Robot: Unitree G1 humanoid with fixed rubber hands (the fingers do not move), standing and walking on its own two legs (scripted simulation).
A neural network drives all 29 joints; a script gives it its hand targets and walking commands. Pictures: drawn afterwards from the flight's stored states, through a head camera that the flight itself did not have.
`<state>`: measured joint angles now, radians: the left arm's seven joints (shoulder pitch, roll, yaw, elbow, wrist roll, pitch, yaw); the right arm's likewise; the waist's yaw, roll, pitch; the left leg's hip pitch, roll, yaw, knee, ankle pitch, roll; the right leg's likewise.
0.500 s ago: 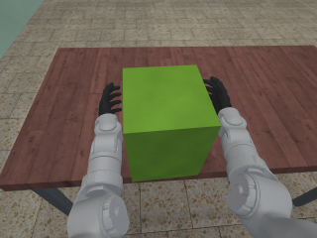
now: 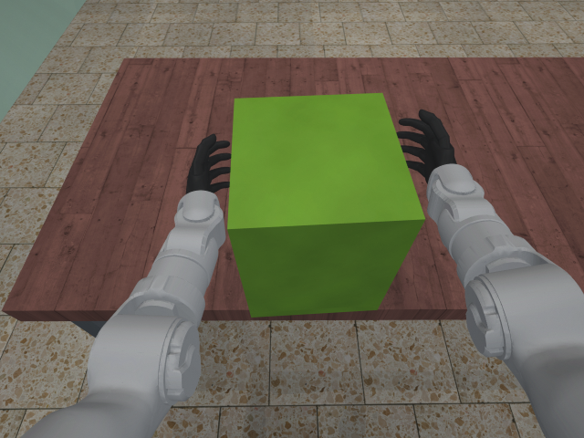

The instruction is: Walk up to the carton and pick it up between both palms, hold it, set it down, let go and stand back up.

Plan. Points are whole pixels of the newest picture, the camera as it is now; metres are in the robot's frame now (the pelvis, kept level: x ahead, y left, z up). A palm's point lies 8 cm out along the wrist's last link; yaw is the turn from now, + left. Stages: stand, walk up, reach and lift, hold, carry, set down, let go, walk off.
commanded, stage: set down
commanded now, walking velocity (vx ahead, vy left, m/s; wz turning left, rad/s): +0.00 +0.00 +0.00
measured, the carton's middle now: (312, 213) +0.43 +0.02 +0.04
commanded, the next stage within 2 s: none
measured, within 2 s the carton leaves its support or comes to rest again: neither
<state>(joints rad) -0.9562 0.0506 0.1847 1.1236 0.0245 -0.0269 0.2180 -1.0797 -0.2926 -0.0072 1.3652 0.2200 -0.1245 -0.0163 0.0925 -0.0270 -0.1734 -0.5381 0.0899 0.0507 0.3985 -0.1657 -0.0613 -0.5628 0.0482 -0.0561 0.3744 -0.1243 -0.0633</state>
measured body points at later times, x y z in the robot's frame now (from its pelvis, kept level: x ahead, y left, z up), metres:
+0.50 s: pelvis -0.01 +0.01 +0.00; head +0.04 +0.00 +0.45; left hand +0.46 +0.19 +0.17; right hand +0.49 -0.20 +0.19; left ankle -0.01 +0.16 -0.74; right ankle +0.02 -0.08 -0.74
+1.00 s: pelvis +0.00 +0.01 +0.01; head +0.04 +0.01 +0.46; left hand +0.46 +0.21 +0.22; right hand +0.50 -0.18 +0.24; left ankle -0.01 +0.16 -0.74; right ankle +0.02 -0.08 -0.74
